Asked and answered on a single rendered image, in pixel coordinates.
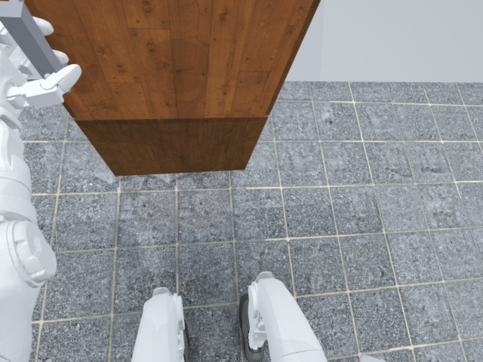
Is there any robot thigh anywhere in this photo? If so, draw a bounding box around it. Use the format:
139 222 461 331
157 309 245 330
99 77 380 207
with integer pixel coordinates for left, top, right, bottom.
248 278 328 362
131 293 185 362

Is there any handle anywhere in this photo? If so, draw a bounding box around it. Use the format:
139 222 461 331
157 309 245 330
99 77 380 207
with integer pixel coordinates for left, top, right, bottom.
0 0 71 94

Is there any cupboard door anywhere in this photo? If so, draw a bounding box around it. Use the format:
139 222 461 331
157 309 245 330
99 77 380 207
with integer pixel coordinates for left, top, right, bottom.
0 0 313 121

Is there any left robot thigh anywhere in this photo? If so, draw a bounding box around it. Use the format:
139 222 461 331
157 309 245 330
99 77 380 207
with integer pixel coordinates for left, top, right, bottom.
131 293 185 362

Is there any robot left upper arm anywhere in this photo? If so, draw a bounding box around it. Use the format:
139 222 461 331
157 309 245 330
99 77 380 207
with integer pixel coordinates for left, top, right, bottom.
0 220 57 362

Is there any left robot forearm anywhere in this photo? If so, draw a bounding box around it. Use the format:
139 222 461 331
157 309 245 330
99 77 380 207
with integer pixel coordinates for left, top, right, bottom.
0 106 38 227

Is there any left robot hand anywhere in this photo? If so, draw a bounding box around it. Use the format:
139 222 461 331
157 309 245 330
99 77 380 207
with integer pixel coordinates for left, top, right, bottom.
0 17 82 119

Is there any right robot thigh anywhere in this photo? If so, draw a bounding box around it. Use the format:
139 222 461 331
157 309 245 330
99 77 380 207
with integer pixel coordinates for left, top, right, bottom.
248 278 328 362

